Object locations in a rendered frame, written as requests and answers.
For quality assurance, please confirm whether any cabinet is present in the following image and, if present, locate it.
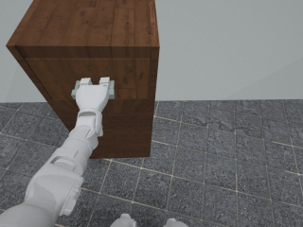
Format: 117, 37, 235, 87
6, 0, 160, 159

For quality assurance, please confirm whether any left robot forearm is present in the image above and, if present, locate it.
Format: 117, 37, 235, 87
25, 108, 102, 200

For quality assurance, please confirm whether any drawer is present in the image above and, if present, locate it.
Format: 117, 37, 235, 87
26, 58, 150, 99

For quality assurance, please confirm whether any robot left shin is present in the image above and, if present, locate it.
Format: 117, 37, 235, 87
120, 213, 131, 218

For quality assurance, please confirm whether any robot left hand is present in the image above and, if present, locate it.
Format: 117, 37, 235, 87
76, 77, 112, 137

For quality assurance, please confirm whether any robot right shin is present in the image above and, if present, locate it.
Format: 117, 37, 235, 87
166, 218, 176, 224

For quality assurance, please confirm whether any robot shin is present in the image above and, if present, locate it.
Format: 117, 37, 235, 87
166, 218, 176, 224
120, 213, 131, 218

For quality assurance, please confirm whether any handle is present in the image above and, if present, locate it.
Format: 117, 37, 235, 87
71, 80, 115, 99

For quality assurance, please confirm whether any robot left upper arm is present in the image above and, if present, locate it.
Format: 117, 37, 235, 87
0, 163, 84, 227

